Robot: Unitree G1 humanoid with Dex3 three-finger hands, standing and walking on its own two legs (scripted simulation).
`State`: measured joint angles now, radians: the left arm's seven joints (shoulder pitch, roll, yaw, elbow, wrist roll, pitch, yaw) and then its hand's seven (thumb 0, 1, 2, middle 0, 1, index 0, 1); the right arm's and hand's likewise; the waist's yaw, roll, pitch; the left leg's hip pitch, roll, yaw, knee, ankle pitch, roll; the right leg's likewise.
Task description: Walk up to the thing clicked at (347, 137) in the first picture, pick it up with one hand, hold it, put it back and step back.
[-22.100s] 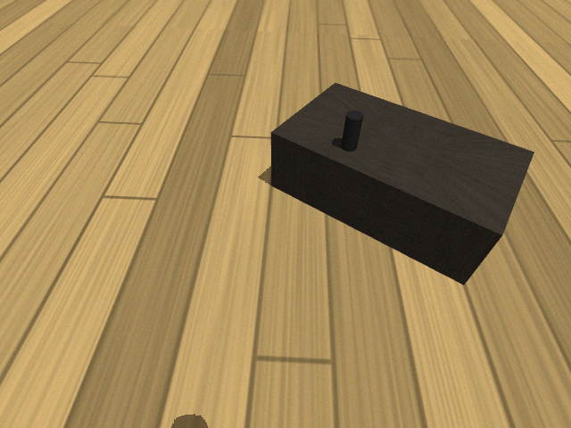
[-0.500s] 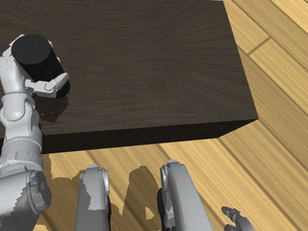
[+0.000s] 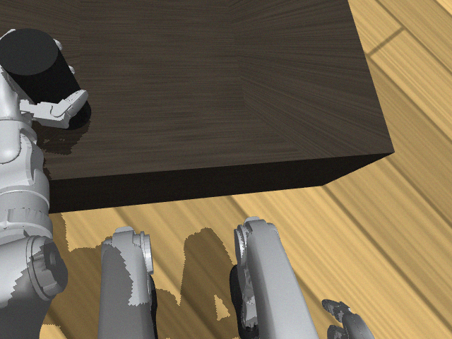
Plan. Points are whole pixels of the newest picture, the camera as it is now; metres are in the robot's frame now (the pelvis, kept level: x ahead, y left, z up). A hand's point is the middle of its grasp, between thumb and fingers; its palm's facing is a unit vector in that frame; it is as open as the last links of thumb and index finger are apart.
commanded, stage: lower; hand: left
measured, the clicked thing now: (52, 87) +0.52 +0.23 +0.00
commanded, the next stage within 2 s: loosen in 0.62 s
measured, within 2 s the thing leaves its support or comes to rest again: rests again in 0.42 s
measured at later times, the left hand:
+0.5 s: hand (62, 95) +0.52 +0.23 -0.03, palm faces +0.16 -0.99 -0.02, open 9.4 cm
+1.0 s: hand (61, 97) +0.52 +0.23 -0.04, palm faces +0.15 -0.99 -0.01, open 10.3 cm
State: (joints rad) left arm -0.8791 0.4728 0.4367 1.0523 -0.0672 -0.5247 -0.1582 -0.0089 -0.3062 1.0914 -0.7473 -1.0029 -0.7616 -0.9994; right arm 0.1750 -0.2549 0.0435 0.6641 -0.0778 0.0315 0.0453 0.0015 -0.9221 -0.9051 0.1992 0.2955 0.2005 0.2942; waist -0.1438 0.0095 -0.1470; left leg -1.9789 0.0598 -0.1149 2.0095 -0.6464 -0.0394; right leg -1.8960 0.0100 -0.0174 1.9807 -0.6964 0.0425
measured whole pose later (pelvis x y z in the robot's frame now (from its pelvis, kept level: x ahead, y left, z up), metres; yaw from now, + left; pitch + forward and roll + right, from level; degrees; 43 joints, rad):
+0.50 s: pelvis -0.01 +0.00 -0.04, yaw +0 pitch +34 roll -5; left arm -0.92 0.52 0.47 1.08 -0.05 -0.50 -0.17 -0.01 -0.31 1.09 -0.75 -1.00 -0.76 -1.00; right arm 0.18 -0.27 0.06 0.66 -0.08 0.05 0.04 0.00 -0.91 -0.90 0.20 0.30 0.20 0.29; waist -0.16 0.01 -0.12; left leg -2.09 0.05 -0.13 2.13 -0.65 -0.05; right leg -2.01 0.01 -0.02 2.11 -0.70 0.04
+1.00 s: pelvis -0.01 +0.00 -0.06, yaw -1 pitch +34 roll -5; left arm -0.95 0.54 0.47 1.09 -0.07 -0.49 -0.19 -0.01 -0.32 0.71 -0.81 -0.81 -0.82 -0.80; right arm 0.17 -0.28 0.06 0.65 -0.08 0.06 0.04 0.00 -0.92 -0.89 0.20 0.30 0.20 0.29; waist -0.16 0.01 -0.11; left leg -2.13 0.05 -0.14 2.18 -0.65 -0.05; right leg -2.05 0.02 -0.02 2.16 -0.70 0.04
